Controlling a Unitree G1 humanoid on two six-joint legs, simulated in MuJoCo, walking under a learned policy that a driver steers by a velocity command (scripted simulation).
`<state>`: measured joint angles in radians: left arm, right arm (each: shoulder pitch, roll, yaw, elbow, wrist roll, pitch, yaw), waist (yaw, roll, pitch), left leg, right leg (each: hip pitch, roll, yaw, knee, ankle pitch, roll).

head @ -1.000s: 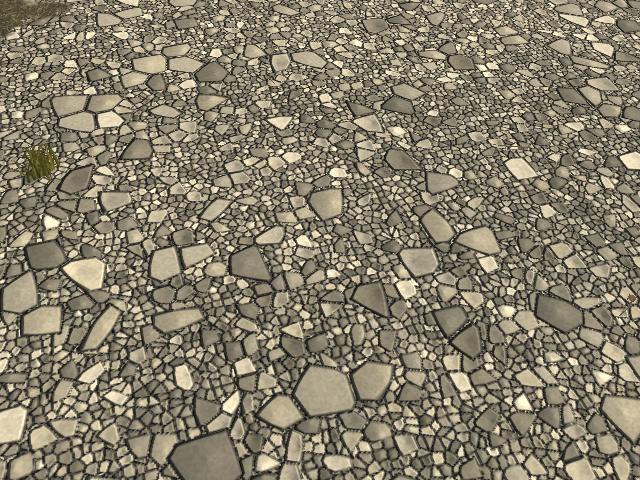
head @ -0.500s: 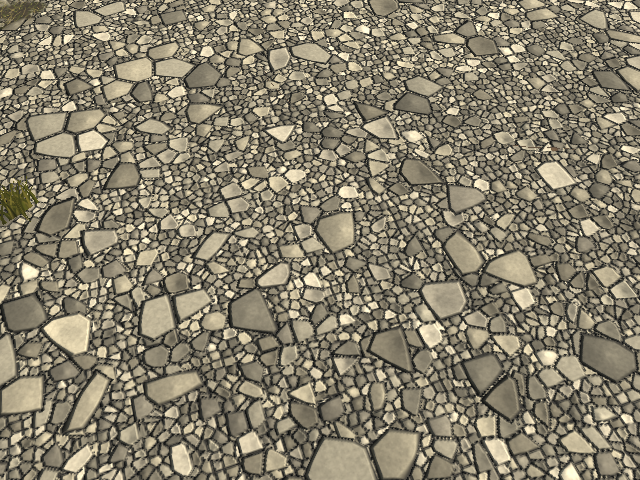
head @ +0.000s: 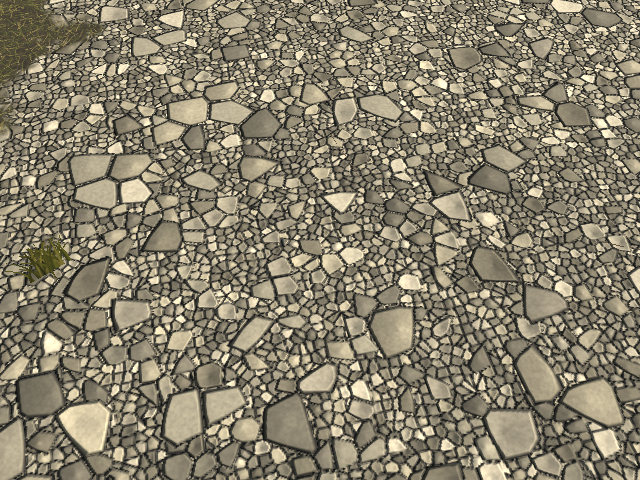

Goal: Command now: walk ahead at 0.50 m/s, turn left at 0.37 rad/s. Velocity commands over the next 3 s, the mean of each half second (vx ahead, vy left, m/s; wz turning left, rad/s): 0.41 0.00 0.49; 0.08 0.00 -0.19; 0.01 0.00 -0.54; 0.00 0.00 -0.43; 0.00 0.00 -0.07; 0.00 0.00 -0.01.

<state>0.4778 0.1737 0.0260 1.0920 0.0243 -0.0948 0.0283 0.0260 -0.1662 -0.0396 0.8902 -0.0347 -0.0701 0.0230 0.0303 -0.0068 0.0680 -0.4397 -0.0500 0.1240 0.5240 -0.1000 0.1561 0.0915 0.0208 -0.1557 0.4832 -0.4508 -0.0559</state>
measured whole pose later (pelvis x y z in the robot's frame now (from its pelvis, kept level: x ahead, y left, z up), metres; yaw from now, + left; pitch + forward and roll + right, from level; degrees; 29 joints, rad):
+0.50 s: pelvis +0.26 +0.01 +0.01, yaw +17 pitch +1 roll +1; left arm -0.02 0.23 0.01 0.75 0.02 -0.06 0.00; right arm 0.46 -0.24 -0.07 0.94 -0.02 -0.03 -0.02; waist -0.10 -0.03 0.07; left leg -0.03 -0.16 -0.19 0.44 -0.40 0.11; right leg -0.52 0.03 0.02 0.54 -0.04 -0.01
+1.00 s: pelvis +0.30 +0.02 +0.02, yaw +6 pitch +1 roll +0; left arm 0.25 0.26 0.09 0.84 0.00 0.06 0.00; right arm 0.21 -0.25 -0.03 0.83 -0.01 0.02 -0.05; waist 0.02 -0.02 0.03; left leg -0.22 -0.07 -0.04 0.46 -0.27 0.06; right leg -0.41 0.14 0.16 0.46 -0.16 -0.03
